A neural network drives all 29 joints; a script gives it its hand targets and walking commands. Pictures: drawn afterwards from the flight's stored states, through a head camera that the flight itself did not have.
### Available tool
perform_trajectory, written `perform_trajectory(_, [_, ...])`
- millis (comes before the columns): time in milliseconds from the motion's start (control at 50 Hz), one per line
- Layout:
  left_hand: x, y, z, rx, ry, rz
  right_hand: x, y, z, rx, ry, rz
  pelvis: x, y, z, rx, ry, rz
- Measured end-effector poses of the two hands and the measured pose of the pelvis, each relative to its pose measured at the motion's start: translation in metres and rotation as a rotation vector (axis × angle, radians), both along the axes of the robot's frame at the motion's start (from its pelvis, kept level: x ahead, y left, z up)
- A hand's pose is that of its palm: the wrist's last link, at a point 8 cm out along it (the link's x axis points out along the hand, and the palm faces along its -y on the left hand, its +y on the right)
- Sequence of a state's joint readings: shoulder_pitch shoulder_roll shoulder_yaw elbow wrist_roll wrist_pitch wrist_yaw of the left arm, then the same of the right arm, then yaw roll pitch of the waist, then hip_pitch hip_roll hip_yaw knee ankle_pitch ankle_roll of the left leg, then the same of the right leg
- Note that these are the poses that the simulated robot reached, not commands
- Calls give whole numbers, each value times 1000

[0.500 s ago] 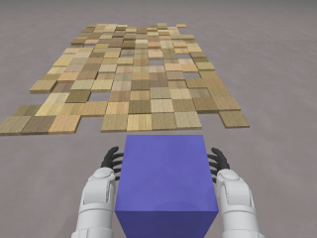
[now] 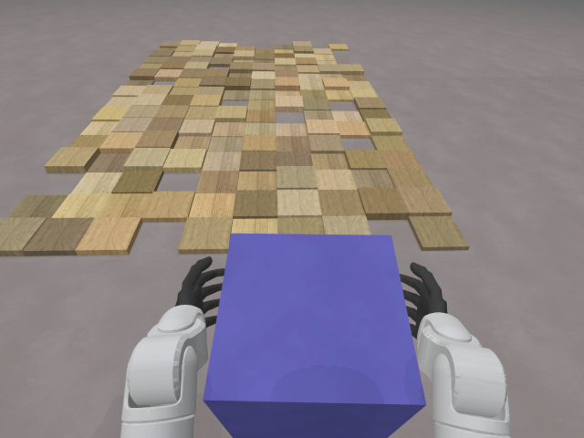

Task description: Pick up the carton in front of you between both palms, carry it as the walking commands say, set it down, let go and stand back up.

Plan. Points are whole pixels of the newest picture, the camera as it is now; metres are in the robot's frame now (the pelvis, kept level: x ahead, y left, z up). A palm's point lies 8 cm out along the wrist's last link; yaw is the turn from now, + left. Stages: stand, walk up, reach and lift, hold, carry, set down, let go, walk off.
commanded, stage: carry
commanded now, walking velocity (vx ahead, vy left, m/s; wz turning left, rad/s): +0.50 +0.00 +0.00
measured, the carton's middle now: (308, 345) +0.27 -0.01 +0.03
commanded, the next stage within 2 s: none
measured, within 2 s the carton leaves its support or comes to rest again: neither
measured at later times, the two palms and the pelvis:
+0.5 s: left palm (234, 199) +0.49 +0.12 +0.12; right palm (405, 198) +0.51 -0.18 +0.11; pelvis +0.27 -0.04 +0.02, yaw +0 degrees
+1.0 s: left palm (250, 120) +0.84 +0.12 +0.10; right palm (371, 126) +0.81 -0.18 +0.10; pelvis +0.60 +0.00 +0.02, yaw -4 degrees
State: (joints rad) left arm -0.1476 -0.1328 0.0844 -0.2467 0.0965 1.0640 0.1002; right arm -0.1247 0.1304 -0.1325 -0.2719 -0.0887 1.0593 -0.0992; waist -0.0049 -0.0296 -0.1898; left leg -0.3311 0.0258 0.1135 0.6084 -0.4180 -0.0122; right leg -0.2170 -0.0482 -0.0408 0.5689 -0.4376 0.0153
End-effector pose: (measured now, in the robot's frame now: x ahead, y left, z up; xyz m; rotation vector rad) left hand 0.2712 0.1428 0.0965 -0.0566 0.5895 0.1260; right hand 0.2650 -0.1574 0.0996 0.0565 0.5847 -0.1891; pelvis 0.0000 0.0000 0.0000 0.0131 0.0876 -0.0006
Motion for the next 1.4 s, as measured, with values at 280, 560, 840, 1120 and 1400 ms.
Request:
perform_trajectory(280, [123,-39,-1,-3,25,-40,107,-38,-9,48,24,-65,147,-28,-7,-43,-10,-15])
perform_trajectory(560, [262,-26,23,-4,37,82,281,-25,14,46,36,62,308,-40,18,13,-7,-5])
perform_trajectory(840, [474,-18,-24,-14,164,-72,447,-16,-25,26,161,-93,499,0,6,-9,-27,-85])
perform_trajectory(1120, [657,-31,12,-21,25,-25,646,-30,14,15,23,-43,686,-24,15,-26,-22,-60])
perform_trajectory(1400, [901,-67,35,-12,-20,73,916,-67,24,91,-21,22,854,-74,7,-1,-11,-25])
